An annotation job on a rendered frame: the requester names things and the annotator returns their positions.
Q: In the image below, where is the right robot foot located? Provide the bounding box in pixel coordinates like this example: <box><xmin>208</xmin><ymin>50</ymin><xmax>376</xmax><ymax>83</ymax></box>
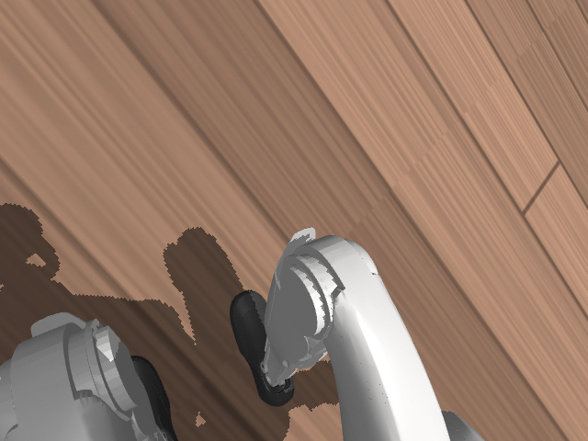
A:
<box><xmin>230</xmin><ymin>290</ymin><xmax>294</xmax><ymax>407</ymax></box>

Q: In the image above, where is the right robot hand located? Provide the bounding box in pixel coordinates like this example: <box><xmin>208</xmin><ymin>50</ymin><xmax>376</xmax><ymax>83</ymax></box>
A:
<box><xmin>441</xmin><ymin>410</ymin><xmax>485</xmax><ymax>441</ymax></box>

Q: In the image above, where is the left robot foot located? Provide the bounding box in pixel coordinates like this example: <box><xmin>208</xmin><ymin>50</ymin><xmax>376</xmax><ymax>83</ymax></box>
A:
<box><xmin>130</xmin><ymin>356</ymin><xmax>178</xmax><ymax>441</ymax></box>

